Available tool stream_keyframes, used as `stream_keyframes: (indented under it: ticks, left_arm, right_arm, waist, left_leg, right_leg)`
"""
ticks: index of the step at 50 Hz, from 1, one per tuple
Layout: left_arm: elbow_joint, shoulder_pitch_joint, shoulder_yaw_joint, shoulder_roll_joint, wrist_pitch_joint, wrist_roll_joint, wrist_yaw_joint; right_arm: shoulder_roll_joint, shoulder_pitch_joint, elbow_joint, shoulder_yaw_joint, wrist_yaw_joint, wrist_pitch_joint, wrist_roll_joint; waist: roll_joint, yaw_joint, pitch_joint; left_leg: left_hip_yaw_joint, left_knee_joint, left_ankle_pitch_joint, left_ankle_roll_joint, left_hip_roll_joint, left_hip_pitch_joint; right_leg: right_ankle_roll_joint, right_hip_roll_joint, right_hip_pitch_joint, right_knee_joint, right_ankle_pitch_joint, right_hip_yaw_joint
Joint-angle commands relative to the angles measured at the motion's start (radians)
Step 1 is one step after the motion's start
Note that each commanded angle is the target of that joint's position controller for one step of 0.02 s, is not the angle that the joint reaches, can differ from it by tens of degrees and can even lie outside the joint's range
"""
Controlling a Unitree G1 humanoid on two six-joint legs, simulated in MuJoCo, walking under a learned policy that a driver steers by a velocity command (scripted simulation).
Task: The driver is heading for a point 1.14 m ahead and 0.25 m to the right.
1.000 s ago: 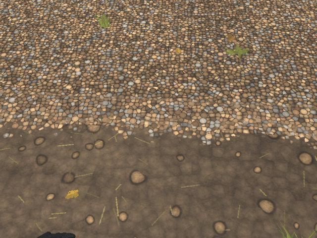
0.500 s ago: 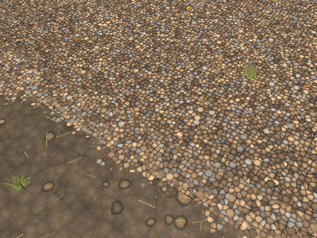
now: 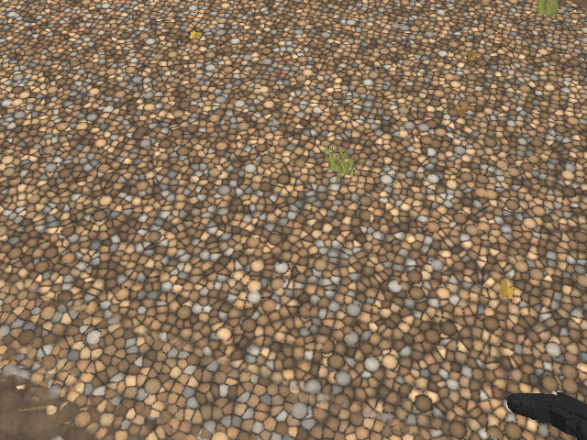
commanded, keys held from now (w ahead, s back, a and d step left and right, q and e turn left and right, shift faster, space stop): e+shift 0.56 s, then shift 0.08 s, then q+shift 0.36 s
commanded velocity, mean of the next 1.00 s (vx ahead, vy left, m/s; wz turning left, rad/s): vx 0.02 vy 0.00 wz -0.54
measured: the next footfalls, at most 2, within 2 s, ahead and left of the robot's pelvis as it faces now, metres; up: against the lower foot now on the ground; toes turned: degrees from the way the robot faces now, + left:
left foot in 0.22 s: +0.20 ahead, +0.15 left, +0.00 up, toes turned -24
right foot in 0.68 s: +0.04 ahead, -0.08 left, +0.00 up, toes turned -40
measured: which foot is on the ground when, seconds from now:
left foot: up 0.00-0.20, down 0.22-0.68, up 0.70-1.00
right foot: down 0.00-0.22, up 0.24-0.66, down 0.68-1.00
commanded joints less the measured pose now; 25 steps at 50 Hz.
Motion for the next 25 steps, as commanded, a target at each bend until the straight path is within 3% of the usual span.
stream_keyframes:
  ticks: [1,4,7,10,11,12,13,14,15,16,17,19,22,25]
  left_arm:
    - [-0.097,-0.049,0.067,0.186,0.021,-0.02,0.029]
    - [-0.107,-0.047,0.074,0.174,0.048,-0.02,0.037]
    - [-0.114,-0.035,0.082,0.162,0.059,-0.014,0.036]
    - [-0.133,-0.063,0.083,0.147,0.061,-0.022,0.028]
    - [-0.126,-0.012,0.07,0.101,0.064,-0.024,0.023]
    - [-0.147,0.016,0.063,0.085,0.062,-0.03,0.018]
    - [-0.144,0.02,0.084,0.17,0.046,-0.021,0.006]
    - [-0.121,0.019,0.1,0.226,0.044,-0.022,0.0]
    - [-0.097,0.032,0.102,0.221,0.053,-0.023,0.002]
    - [-0.083,0.049,0.095,0.197,0.063,-0.017,0.007]
    - [-0.084,0.059,0.083,0.169,0.068,-0.017,0.004]
    - [-0.11,0.015,0.066,0.134,0.065,-0.026,0.001]
    - [-0.142,-0.056,0.055,0.114,0.058,-0.026,0.001]
    - [-0.15,-0.066,0.047,0.094,0.055,-0.018,-0.007]
  right_arm:
    - [-0.09,0.101,-0.015,-0.034,-0.014,0.003,0.015]
    - [-0.096,0.028,-0.025,-0.042,-0.011,-0.003,0.024]
    - [-0.104,-0.007,-0.026,-0.051,0.002,-0.028,0.03]
    - [-0.135,0.066,0.008,-0.074,0.015,-0.048,0.037]
    - [-0.166,0.066,0.008,-0.083,0.014,-0.044,0.028]
    - [-0.234,0.05,-0.006,-0.095,0.008,-0.027,-0.005]
    - [-0.19,0.058,-0.016,-0.094,0.008,-0.024,-0.028]
    - [-0.136,0.016,-0.04,-0.081,0.002,-0.021,-0.017]
    - [-0.106,-0.016,-0.051,-0.073,-0.006,-0.012,-0.002]
    - [-0.102,-0.025,-0.059,-0.067,-0.015,-0.003,0.011]
    - [-0.103,-0.022,-0.059,-0.062,-0.022,0.003,0.013]
    - [-0.115,0.015,-0.05,-0.063,-0.03,0.014,0.0]
    - [-0.145,0.078,-0.031,-0.075,-0.03,0.021,-0.005]
    - [-0.175,0.074,-0.019,-0.091,-0.02,0.022,0.0]
  waist:
    - [-0.067,-0.052,-0.263]
    - [-0.128,-0.017,-0.218]
    - [-0.17,0.005,-0.197]
    - [-0.172,-0.037,-0.197]
    - [-0.067,-0.011,-0.243]
    - [0.2,0.024,-0.243]
    - [0.276,0.01,-0.253]
    - [0.206,0.008,-0.214]
    - [0.146,0.011,-0.176]
    - [0.115,0.006,-0.152]
    - [0.109,-0.001,-0.123]
    - [0.126,-0.027,-0.104]
    - [0.158,-0.077,-0.132]
    - [0.171,-0.079,-0.162]
  left_leg:
    - [0.048,-0.133,0.095,-0.026,-0.045,0.117]
    - [0.029,-0.256,0.119,-0.021,-0.055,0.128]
    - [0.015,-0.396,0.097,-0.002,-0.064,0.186]
    - [0.025,-0.66,0.205,0.038,-0.022,0.374]
    - [-0.049,-0.708,0.264,0.096,0.116,0.526]
    - [-0.261,-0.702,0.416,0.243,0.322,0.634]
    - [-0.365,-0.724,0.417,0.329,0.418,0.589]
    - [-0.272,-0.717,0.368,0.315,0.378,0.556]
    - [-0.161,-0.705,0.293,0.27,0.308,0.524]
    - [-0.099,-0.699,0.27,0.246,0.271,0.511]
    - [-0.049,-0.707,0.307,0.248,0.259,0.484]
    - [0.036,-0.726,0.353,0.257,0.236,0.503]
    - [0.08,-0.729,0.409,0.29,0.28,0.608]
    - [0.148,-0.725,0.434,0.295,0.311,0.613]
  right_leg:
    - [-0.087,-0.216,0.14,-0.115,-0.038,0.312]
    - [-0.055,-0.195,0.157,-0.128,-0.26,0.371]
    - [-0.053,-0.195,0.207,-0.099,-0.252,0.435]
    - [-0.018,-0.156,0.194,-0.018,-0.251,0.467]
    - [0.02,-0.093,0.111,0.121,-0.486,0.39]
    - [0.073,0.025,-0.102,0.318,-0.635,0.169]
    - [0.122,-0.023,-0.172,0.571,-0.599,0.098]
    - [0.149,-0.073,-0.192,0.673,-0.516,0.064]
    - [0.16,-0.096,-0.199,0.724,-0.448,0.038]
    - [0.171,-0.111,-0.221,0.803,-0.395,0.011]
    - [0.18,-0.125,-0.238,0.861,-0.373,-0.025]
    - [0.195,-0.172,-0.273,0.827,-0.328,-0.1]
    - [0.223,-0.243,-0.303,0.722,-0.317,-0.13]
    - [0.218,-0.281,-0.226,0.6,-0.322,-0.153]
